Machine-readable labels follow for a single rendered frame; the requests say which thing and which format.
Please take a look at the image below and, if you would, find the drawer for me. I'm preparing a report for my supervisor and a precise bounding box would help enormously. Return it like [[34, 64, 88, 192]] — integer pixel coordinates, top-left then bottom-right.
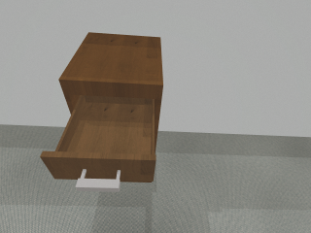
[[40, 95, 156, 182]]

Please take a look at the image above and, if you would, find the handle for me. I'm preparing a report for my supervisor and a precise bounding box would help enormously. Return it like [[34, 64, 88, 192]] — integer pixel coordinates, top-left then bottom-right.
[[75, 169, 121, 192]]

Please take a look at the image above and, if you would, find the cabinet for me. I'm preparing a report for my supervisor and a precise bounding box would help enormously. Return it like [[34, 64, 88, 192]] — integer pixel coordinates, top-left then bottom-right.
[[58, 32, 163, 183]]

